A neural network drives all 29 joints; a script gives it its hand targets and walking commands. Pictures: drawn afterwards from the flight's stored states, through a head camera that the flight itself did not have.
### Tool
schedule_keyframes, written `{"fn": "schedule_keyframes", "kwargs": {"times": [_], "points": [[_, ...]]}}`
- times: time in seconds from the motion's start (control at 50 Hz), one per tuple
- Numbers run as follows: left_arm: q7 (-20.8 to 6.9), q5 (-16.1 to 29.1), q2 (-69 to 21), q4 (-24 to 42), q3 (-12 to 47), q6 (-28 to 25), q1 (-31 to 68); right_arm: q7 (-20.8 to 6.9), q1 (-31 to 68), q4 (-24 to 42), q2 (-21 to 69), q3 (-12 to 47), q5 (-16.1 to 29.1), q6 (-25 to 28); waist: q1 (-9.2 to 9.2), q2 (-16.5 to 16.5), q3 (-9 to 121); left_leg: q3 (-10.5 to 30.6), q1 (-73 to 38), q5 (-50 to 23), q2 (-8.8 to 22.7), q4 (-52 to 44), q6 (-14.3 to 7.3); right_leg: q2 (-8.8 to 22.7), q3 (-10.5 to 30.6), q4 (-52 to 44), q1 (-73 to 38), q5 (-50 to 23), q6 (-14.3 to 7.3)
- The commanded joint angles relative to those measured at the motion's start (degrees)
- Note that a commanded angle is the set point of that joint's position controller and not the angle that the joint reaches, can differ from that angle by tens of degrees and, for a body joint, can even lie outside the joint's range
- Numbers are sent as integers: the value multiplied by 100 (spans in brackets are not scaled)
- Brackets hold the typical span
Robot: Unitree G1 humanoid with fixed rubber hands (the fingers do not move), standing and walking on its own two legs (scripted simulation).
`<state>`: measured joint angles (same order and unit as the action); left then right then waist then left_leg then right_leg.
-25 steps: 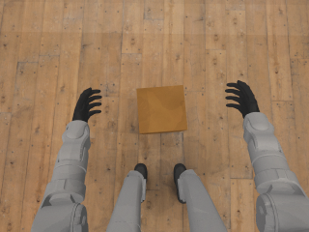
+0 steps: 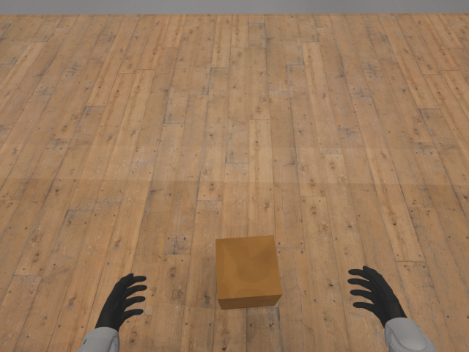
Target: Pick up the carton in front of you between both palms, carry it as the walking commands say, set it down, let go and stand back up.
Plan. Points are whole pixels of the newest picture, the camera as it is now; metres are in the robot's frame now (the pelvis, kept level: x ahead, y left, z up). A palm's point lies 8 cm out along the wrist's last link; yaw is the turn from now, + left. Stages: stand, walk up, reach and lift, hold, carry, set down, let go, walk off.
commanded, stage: let go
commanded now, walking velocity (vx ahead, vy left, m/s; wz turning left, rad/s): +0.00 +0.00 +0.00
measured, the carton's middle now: (246, 274) +0.38 -0.02 -0.65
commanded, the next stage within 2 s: stand in 0.44 s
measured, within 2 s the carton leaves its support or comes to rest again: neither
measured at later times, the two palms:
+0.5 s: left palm (101, 344) +0.14 +0.24 -0.08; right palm (402, 335) +0.14 -0.25 -0.08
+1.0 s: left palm out of the picture +0.12 +0.29 -0.09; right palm (427, 350) +0.12 -0.29 -0.09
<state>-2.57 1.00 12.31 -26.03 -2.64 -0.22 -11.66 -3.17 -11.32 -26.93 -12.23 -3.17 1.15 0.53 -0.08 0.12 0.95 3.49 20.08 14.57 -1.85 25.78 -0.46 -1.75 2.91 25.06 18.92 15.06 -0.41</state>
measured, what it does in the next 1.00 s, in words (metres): stands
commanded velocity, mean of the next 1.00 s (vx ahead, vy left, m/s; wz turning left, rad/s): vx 0.00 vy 0.00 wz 0.00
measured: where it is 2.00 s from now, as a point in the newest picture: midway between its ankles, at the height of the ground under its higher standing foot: outside the picture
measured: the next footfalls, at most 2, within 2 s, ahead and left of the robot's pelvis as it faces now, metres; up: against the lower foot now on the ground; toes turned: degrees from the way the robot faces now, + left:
none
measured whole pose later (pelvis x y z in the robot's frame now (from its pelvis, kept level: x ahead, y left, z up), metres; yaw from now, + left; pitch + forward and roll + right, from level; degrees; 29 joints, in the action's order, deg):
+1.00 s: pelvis +0.00 +0.01 +0.00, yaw +0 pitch -1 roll +0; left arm 1.8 -1.9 19.4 -47.1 -1.8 0.2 -9.7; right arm 1.5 -9.1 -48.7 -19.4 -1.3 -1.8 0.2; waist 0.1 -0.2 0.0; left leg 2.5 8.2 16.1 -1.9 25.5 -1.0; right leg -1.2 2.7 24.4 7.0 16.3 0.0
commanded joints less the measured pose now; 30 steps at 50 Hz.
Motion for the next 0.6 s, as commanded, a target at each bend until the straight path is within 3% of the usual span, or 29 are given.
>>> {"fn": "schedule_keyframes", "kwargs": {"times": [0.0, 0.02, 0.04, 0.06, 0.08, 0.12, 0.14, 0.16, 0.2, 0.22, 0.24, 0.26, 0.28, 0.3, 0.32, 0.34, 0.38, 0.4, 0.42, 0.46, 0.48, 0.5, 0.52, 0.56, 0.58], "points": [[-74, 66, 362, 528, 46, 74, -103, -14, -46, 695, -673, -121, -27, -40, -3, -97, 799, -117, -1109, -1747, 44, -274, 159, 42, -78, -333, -955, -1706, 93], [-94, 70, 664, 545, -12, 144, -69, 11, -347, 575, -496, -45, 17, -177, -180, 31, 229, -118, -884, -1240, 84, -335, 116, 50, -6, -330, -923, -1481, 74], [-122, 68, 467, 866, -29, 235, 16, -62, 42, 719, -451, 86, 152, -247, 106, -40, 337, -241, -1073, -1000, -22, -410, 125, 56, -195, -419, -968, -1123, 119], [-141, -68, 547, 836, -137, 314, 225, -84, 233, 908, -474, 77, -4, -284, 153, -6, 151, -277, -912, -723, -46, -352, 143, 71, -205, -454, -1097, -806, 91], [-133, 22, 564, 699, -22, 407, -119, -73, 56, 1007, -622, 34, -5, -345, -64, -23, -28, -194, -1119, -828, 5, -344, 113, 81, -109, -400, -888, -930, 93], [-173, 75, 507, 840, -50, 484, 86, -27, 69, 866, -666, -102, -175, -526, 38, -201, 21, -192, -999, -802, 99, -404, 73, 76, -132, -378, -1231, -864, 96], [-132, 17, 810, 655, -258, 522, 169, -27, 169, 886, -636, -165, -163, -563, 29, -187, -165, -191, -1102, -823, 84, -470, 51, 37, -188, -367, -1084, -937, 102], [-126, -43, 636, 763, -28, 565, 74, -60, -184, 800, -588, -38, -104, -613, -74, -168, -409, -255, -1381, -694, 75, -351, 76, 12, -158, -338, -964, -769, 99], [-131, -82, 611, 796, -119, 690, 59, -95, -28, 824, -539, 75, -57, -689, 59, 142, -339, -238, -1076, -816, 45, -299, 86, 66, -58, -328, -1206, -833, 50], [-146, 60, 508, 607, 68, 746, -136, -88, -30, 783, -548, -93, -145, -781, -85, -144, -414, -207, -1231, -605, 70, -432, 37, -62, -233, -260, -1064, -752, 91], [-159, -88, 497, 676, -27, 827, -23, -95, 86, 922, -542, 84, -86, -788, 202, 104, -336, -348, -1153, -627, 0, -283, 172, 52, -139, -367, -1240, -525, 2], [-172, -170, 535, 671, -103, 862, 23, -61, -32, 770, -472, 0, -114, -826, -32, -63, -515, -285, -1180, -476, 30, -273, 121, 87, -60, -412, -997, -490, 50], [-159, -279, 754, 821, -266, 856, 237, -76, 71, 920, -621, -134, -132, -827, -144, 23, -386, -318, -1419, -540, 23, -340, 98, 138, -130, -404, -1017, -710, 63], [-173, -124, 387, 702, 43, 862, -41, -62, -61, 681, -518, -42, -190, -860, -25, 18, -538, -267, -1238, -622, 53, -356, 128, 55, -157, -313, -1148, -782, 29], [-169, -274, 628, 798, -314, 829, 231, -70, 102, 805, -539, -110, -217, -845, 54, 102, -460, -237, -1287, -932, 45, -326, 128, 81, -151, -307, -1162, -967, 42], [-154, -281, 691, 709, -333, 844, -19, -79, 47, 876, -718, -186, -298, -835, 43, -119, -457, -236, -1342, -882, 70, -258, 136, 41, -171, -283, -1310, -885, 39], [-191, -147, 432, 802, 27, 801, 56, -72, 123, 907, -459, 44, -45, -805, 7, 231, -381, -287, -1476, -972, 37, -286, 138, 23, -201, -321, -1255, -1003, 31], [-152, -139, 372, 882, -55, 823, 84, -108, -37, 658, -614, 65, -56, -820, 199, 192, -461, -388, -1619, -645, 10, -212, 206, 55, -147, -377, -1149, -580, 18], [189, -345, 1269, 43, -234, 546, 235, 207, 245, 32, -1178, -112, -260, -567, 80, -263, -172, -88, -641, -765, 294, 17, 238, 296, -31, -153, -905, -920, 171], [334, -298, 1149, -231, -191, 296, -74, 350, 1, -278, -1201, -84, -338, -332, 59, -59, 154, 27, -1041, -770, 356, 24, 111, 380, 265, -139, -893, -1043, 127], [332, -316, 1098, -223, -181, 241, 167, 388, 209, -304, -1252, -117, -371, -228, -70, 29, 12, 84, -986, -721, 366, -58, 122, 350, 239, -185, -728, -667, 94], [374, -401, 1266, -324, -274, 196, 308, 409, 115, -466, -1174, -103, -354, -214, -11, -223, -45, 208, -835, -795, 463, -82, 88, 361, 239, -157, -810, -567, 50], [346, -327, 1108, -451, -226, 136, 221, 409, 288, -563, -1226, -79, -374, -186, 78, -17, 282, 291, -844, -733, 500, -55, 29, 400, 261, -95, -1011, -757, 45], [351, -296, 1178, -639, -193, 135, 263, 393, 378, -714, -1174, -118, -318, -193, 53, -30, 169, 205, -947, -1063, 496, 11, 97, 400, 199, -107, -735, -1065, 88], [353, -334, 1219, -766, -169, 99, 353, 402, 419, -798, -1189, -109, -331, -141, -24, 190, 86, 242, -1040, -896, 523, 13, 94, 437, 331, -237, -688, -832, 78]]}}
